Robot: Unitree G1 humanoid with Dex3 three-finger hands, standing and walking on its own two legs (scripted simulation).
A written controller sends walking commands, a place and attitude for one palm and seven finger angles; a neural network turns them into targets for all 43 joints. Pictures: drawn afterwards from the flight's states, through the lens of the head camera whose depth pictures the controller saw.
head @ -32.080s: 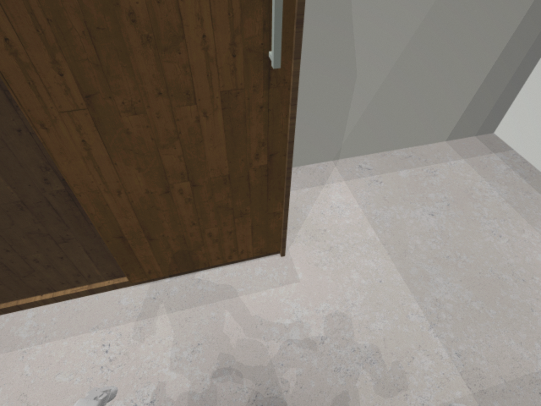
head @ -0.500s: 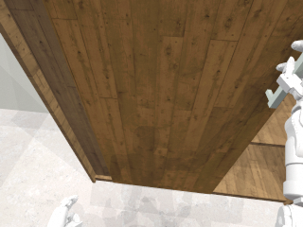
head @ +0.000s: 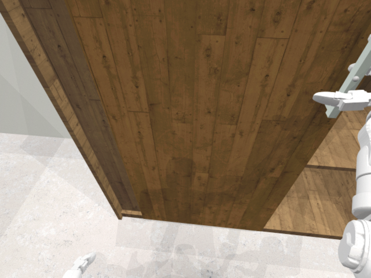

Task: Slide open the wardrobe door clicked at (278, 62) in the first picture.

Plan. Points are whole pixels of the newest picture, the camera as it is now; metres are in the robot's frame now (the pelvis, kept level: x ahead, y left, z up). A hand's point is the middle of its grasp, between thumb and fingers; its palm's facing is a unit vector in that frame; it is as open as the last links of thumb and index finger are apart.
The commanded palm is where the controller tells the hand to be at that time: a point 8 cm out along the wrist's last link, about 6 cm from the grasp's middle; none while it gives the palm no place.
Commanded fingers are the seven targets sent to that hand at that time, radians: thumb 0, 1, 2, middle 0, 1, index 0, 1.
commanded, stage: loosen the grip on the handle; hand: right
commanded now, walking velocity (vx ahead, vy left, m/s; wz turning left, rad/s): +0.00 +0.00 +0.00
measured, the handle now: (359, 58) +0.47 -0.29 +0.26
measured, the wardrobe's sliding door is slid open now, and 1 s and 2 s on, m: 0.47 0.47 0.47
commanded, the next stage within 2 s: slip the hand off the handle in 0.18 s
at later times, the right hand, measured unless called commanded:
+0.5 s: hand out of the picture +0.42 -0.31 +0.26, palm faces +0.46 +0.88 -0.10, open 14.8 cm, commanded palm +0.38 -0.35 +0.24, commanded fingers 0.00 0.55 -0.20 0.25 1.15 0.25 1.15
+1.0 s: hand out of the picture +0.39 -0.35 +0.26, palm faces +0.44 +0.89 -0.15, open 14.7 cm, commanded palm +0.34 -0.39 +0.24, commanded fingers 0.00 0.55 -0.20 0.25 1.15 0.25 1.15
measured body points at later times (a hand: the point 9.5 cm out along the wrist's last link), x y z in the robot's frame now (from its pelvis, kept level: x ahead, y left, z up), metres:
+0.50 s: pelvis +0.05 +0.00 +0.00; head +0.05 +0.00 +0.45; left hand +0.19 +0.24 -0.09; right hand +0.39 -0.35 +0.26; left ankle +0.01 +0.09 -0.73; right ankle +0.09 -0.10 -0.73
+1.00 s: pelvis +0.04 +0.00 +0.00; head +0.04 +0.00 +0.45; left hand +0.15 +0.26 -0.10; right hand +0.36 -0.39 +0.27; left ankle +0.01 +0.09 -0.73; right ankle +0.09 -0.10 -0.73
